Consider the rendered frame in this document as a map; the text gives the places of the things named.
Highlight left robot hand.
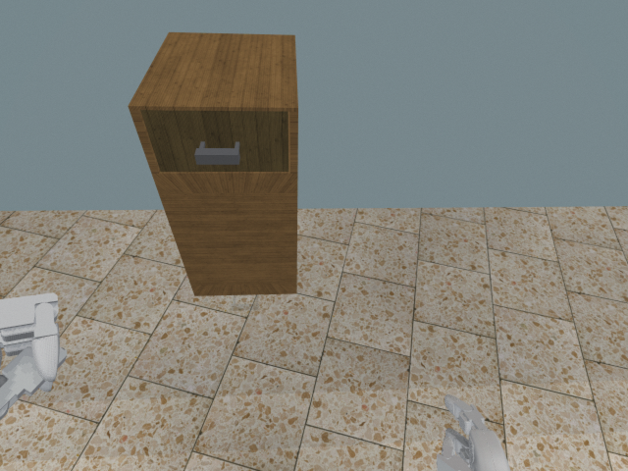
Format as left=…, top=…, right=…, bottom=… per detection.
left=0, top=292, right=67, bottom=420

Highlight right robot hand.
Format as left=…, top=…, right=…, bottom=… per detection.
left=437, top=394, right=510, bottom=471

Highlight cabinet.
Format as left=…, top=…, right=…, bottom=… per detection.
left=128, top=32, right=298, bottom=296

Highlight drawer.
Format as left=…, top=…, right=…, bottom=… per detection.
left=140, top=110, right=288, bottom=172

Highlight handle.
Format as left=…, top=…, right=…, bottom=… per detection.
left=194, top=141, right=240, bottom=165

